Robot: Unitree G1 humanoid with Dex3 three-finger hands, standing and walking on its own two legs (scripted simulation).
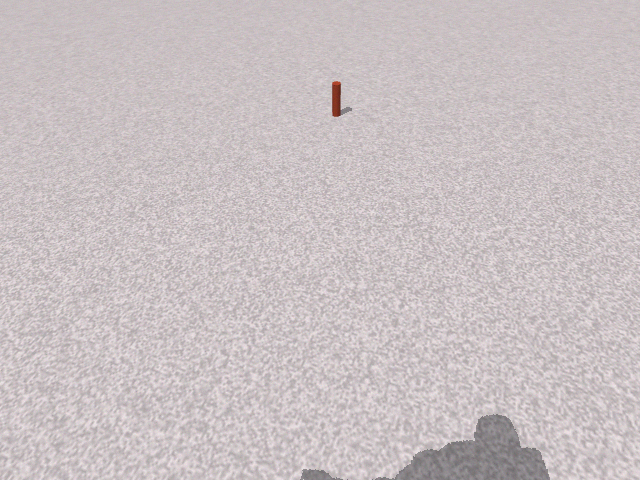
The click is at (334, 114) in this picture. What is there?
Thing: slim round
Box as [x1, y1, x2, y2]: [332, 81, 340, 116]
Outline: 335,81 332,83 332,114 334,116 339,115 340,106 340,83
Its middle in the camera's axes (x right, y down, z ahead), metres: +0.11 -0.85 +2.34
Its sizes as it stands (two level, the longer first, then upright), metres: 0.050 0.050 0.200
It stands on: the floor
